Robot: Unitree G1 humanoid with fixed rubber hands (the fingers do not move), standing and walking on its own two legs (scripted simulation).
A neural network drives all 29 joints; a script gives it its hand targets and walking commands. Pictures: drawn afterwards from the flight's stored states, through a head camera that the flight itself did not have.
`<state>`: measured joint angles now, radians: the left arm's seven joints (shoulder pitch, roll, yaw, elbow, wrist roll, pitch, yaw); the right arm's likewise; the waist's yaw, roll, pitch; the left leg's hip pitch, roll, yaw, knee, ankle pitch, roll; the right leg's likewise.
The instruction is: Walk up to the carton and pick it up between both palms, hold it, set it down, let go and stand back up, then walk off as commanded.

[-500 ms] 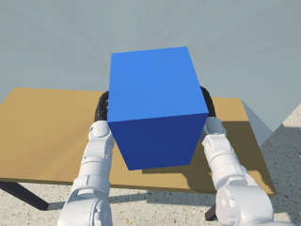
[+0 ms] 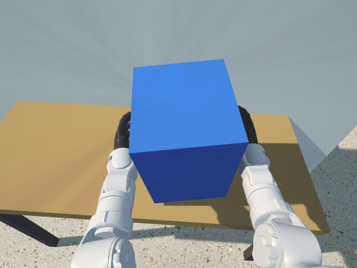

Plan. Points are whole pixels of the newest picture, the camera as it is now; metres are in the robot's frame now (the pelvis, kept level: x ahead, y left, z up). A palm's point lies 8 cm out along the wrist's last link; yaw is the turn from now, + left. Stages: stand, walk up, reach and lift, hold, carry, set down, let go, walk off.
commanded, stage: set down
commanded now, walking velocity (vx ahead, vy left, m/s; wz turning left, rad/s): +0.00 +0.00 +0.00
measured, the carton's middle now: (185, 139) +0.41 +0.01 +0.05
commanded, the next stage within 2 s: none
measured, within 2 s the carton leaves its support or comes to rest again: rests again in 0.48 s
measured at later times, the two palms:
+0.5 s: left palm (126, 155) +0.37 +0.16 +0.03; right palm (244, 151) +0.39 -0.14 +0.04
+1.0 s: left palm (126, 154) +0.37 +0.16 +0.03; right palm (243, 149) +0.39 -0.13 +0.03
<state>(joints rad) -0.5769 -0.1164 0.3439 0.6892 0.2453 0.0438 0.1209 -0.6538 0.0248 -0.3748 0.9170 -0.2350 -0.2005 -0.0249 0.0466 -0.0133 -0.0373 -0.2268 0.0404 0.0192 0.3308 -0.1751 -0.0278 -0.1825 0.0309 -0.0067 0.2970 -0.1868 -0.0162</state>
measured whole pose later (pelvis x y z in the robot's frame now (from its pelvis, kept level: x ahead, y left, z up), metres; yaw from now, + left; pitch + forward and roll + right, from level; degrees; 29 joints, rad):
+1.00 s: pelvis +0.00 +0.00 +0.00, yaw +0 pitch +7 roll -1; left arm -0.59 -0.08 0.23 0.85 0.14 -0.11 0.22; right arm -0.64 -0.10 -0.08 1.05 0.10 -0.23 -0.08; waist 0.07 -0.01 -0.04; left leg -0.32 0.06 0.02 0.40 -0.21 -0.03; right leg -0.25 0.05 -0.01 0.31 -0.19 -0.02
